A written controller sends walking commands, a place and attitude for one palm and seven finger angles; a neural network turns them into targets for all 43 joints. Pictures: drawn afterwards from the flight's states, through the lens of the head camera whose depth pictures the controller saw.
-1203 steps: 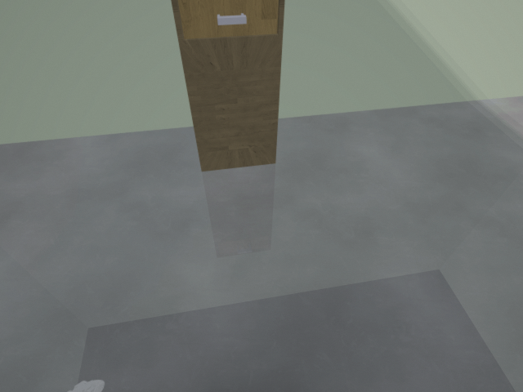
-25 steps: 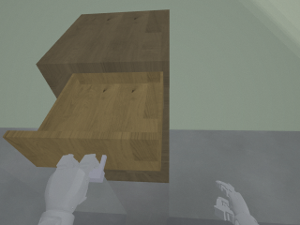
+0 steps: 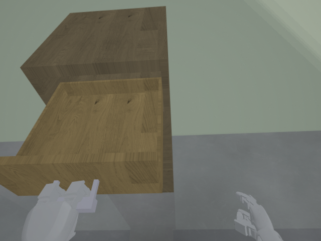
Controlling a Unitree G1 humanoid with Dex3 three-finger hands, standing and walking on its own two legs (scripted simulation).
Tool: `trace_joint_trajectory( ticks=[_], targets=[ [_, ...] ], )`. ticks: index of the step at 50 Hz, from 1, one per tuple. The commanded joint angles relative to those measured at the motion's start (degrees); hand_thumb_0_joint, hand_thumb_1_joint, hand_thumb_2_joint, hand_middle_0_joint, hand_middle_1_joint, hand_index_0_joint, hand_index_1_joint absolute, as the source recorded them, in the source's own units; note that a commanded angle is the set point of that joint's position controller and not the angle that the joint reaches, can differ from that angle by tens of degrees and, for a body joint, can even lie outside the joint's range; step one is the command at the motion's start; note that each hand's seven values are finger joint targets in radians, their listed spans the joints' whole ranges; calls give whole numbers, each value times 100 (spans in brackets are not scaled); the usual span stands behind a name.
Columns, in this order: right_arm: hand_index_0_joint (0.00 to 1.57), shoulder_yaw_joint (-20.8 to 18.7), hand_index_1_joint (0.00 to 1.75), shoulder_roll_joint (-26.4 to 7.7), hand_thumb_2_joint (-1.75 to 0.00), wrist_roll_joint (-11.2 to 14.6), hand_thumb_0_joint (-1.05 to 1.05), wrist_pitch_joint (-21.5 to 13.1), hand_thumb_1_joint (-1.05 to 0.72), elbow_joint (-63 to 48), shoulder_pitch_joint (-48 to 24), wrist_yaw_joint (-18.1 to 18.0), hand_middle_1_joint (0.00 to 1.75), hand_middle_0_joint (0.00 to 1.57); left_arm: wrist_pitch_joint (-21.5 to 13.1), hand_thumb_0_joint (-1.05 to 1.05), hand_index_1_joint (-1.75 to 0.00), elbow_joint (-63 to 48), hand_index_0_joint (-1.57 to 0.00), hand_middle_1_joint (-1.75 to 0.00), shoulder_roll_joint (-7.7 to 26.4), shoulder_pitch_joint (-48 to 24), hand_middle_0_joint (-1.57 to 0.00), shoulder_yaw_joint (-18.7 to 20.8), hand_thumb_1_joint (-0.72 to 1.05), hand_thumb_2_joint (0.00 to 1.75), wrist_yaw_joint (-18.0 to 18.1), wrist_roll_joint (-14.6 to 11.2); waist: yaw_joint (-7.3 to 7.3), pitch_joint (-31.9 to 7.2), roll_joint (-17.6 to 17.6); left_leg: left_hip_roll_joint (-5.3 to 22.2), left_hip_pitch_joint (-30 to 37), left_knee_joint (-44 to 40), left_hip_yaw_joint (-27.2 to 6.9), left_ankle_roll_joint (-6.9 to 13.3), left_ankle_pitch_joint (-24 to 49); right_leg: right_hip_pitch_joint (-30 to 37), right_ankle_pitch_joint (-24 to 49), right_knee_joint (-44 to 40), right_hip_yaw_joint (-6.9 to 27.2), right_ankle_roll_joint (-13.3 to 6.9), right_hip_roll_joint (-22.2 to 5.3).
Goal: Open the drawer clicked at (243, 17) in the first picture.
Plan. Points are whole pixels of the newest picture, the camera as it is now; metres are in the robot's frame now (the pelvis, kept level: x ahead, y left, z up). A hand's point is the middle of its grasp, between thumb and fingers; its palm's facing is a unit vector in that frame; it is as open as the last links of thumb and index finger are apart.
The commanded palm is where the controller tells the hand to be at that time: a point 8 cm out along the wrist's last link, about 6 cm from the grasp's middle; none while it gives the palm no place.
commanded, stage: open the thumb to release the handle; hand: left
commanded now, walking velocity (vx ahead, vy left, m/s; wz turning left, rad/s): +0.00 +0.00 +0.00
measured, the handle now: (72, 194) +0.20 +0.22 +0.07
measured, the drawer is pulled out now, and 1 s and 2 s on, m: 0.30 0.29 0.29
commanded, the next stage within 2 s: lift the hand off the handle in 0.60 s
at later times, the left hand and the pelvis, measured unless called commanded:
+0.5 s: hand (70, 220) +0.15 +0.21 +0.05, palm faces +0.04 -0.14 -0.99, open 10.1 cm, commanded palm +0.11 +0.22 +0.10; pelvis +0.00 +0.00 +0.00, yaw +2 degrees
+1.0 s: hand (71, 221) +0.15 +0.21 +0.05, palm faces +0.09 -0.13 -0.99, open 13.8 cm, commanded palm +0.12 +0.22 +0.10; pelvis -0.01 +0.00 +0.00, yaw +2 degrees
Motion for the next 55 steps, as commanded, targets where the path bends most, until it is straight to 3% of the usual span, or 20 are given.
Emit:
trace_joint_trajectory(
  ticks=[1, 4, 5, 6, 8, 13, 15, 22, 25, 27, 29, 32, 34, 35, 38, 44, 49, 51, 53, 55],
  targets=[
    [20, -165, 30, -433, -90, 17, 0, -300, -90, -1018, -928, 28, 30, 20, 225, 0, -135, -1031, -40, -135, 708, 884, -40, 1080, 90, 90, 393, -25, 399, -521, -308, -343, 353, -175, -260, 156, 1603, 327, 2527, -710, 462, 179, -280],
    [20, -170, 30, -432, -90, 12, 0, -307, -90, -1023, -890, 13, 30, 20, 213, 0, -135, -1073, -40, -135, 755, 887, -40, 1142, 90, 90, 427, -27, 408, -639, -373, -348, 358, -131, -273, 156, 1698, 423, 2855, -656, 513, 186, -301],
    [20, -154, 30, -491, -90, -62, 0, -219, -90, -809, -916, -27, 30, 20, 306, 0, -135, -976, -40, -135, 602, -996, -40, 759, 90, 90, 425, 165, -34, -417, -381, -415, 388, -99, -375, 178, 1480, -83, 2497, -655, 456, 181, -275],
    [20, -242, 30, -411, -90, -73, 0, -278, -90, -878, -834, -75, 30, 20, 292, 0, -134, -937, -40, -134, 614, -1125, -40, 894, 83, 87, 453, 195, 107, -493, -360, -375, 511, -92, -363, 188, 1372, -114, 2104, -723, 397, 188, -263],
    [20, -223, 30, -374, -90, -36, 0, -338, -90, -834, -790, -135, 30, 20, 352, 0, -133, -594, -38, -133, 601, -850, -38, 894, 69, 81, 461, 219, 188, -626, -310, -370, 617, -118, -346, 191, 1309, -61, 1820, -763, 340, 175, -238],
    [20, -129, 30, -333, -90, 35, 0, -328, -90, -809, -916, -207, 30, 20, 487, 0, -129, -622, -36, -129, 691, -887, -36, 766, 34, 66, 216, 183, 300, -806, -612, -390, 597, -243, -303, 189, 1535, 447, 2480, -760, 345, 231, -301],
    [20, -85, 30, -317, -90, 48, 0, -339, -90, -819, -968, -204, 30, 20, 501, 0, -127, -644, -35, -127, 590, -719, -35, 598, 20, 60, 102, 173, 330, -665, -500, -391, 595, -288, -273, 189, 1598, 522, 2627, -793, 321, 244, -316],
    [20, -2, 30, -313, -90, 58, 0, -346, -90, -799, -1024, -237, 30, 20, 432, 0, -122, -450, -32, -122, 736, -750, -32, 788, -29, 39, -156, 87, 322, -195, -588, -378, 574, -452, -261, 176, 1344, 530, 2271, -1137, 426, 271, -319],
    [20, -18, 30, -315, -90, 37, 0, -370, -90, -804, -982, -240, 30, 20, 307, 0, -120, -517, -30, -120, 730, -692, -30, 833, -50, 30, -170, 74, 365, -274, -543, -396, 580, -472, -252, 188, 1341, 617, 2260, -1156, 418, 282, -343],
    [20, -25, 30, -330, -90, 30, 0, -370, -90, -804, -985, -241, 30, 20, 257, 0, -120, -520, -30, -120, 852, -722, -30, 988, -50, 30, -129, 93, 371, -364, -430, -404, 631, -482, -255, 162, 1387, 653, 2337, -1184, 501, 254, -337],
    [20, -46, 30, -313, -90, 27, 0, -368, -90, -793, -976, -223, 30, 20, 217, 0, -120, -482, -30, -120, 706, -699, -30, 860, -50, 30, -114, 89, 352, -213, -441, -413, 576, -481, -252, 172, 1321, 546, 2196, -1185, 430, 252, -335],
    [20, -85, 30, -347, -90, 18, 0, -361, -90, -802, -973, -216, 30, 20, 171, 0, -120, -532, -30, -120, 823, -665, -30, 1046, -50, 30, -26, 109, 395, -427, -324, -415, 632, -471, -266, 153, 1412, 602, 2268, -1158, 475, 209, -313],
    [20, -105, 30, -334, -90, 10, 0, -357, -90, -808, -950, -173, 30, 20, 159, 0, -120, -605, -30, -120, 611, -613, -30, 804, -50, 30, -1, 109, 369, -439, -277, -412, 635, -446, -267, 165, 1510, 554, 2407, -1057, 371, 203, -310],
    [20, -126, 30, -315, -90, -8, 0, -376, -90, -782, -909, -128, 30, 20, 168, 0, -120, -243, -30, -120, 250, -467, -30, 441, -50, 30, -12, 129, 295, -245, -465, -411, 519, -393, -269, 162, 1475, 378, 2397, -997, 268, 226, -296],
    [20, -150, 30, -373, -90, 11, 0, -339, -90, -808, -941, -140, 30, 20, 188, 0, -120, -422, -30, -120, 602, -848, -30, 712, -50, 30, 59, 204, 336, -490, -478, -403, 461, -408, -263, 166, 1284, 395, 2036, -996, 363, 222, -303],
    [20, -147, 30, -339, -90, 53, 0, -331, -90, -768, -949, -199, 30, 20, 404, 0, -120, -232, -30, -120, 420, -1249, -30, 459, -50, 30, 106, 253, 267, -479, -479, -390, 487, -420, -295, 177, 1180, 308, 1753, -986, 268, 213, -273],
    [20, -114, 30, -322, -90, 76, 0, -322, -90, -707, -997, -292, 30, 20, 542, 0, -120, -114, -30, -120, 520, -1820, -30, 443, -50, 30, 32, 283, 217, -379, -554, -381, 591, -474, -305, 192, 1036, 225, 1331, -1135, 271, 230, -268],
    [20, -94, 30, -301, -90, 82, 0, -336, -90, -734, -1012, -314, 30, 20, 554, 0, -120, -194, -30, -120, 548, -1748, -30, 445, -50, 30, -31, 234, 281, -423, -662, -400, 592, -510, -291, 207, 1048, 406, 1439, -1196, 312, 261, -302],
    [20, -52, 30, -293, -90, 82, 0, -336, -90, -746, -1088, -320, 30, 20, 573, 0, -120, -507, -30, -120, 651, -1819, -30, 492, -50, 30, -96, 207, 316, -447, -337, -399, 741, -588, -288, 202, 1091, 488, 1330, -1282, 341, 233, -328],
    [20, -54, 30, -265, -90, 69, 0, -349, -90, -747, -1097, -325, 30, 20, 539, 0, -120, -690, -30, -120, 751, -1819, -30, 568, -50, 30, -158, 176, 343, -440, -333, -391, 851, -619, -291, 210, 1198, 544, 1404, -1337, 325, 226, -323]
  ],
)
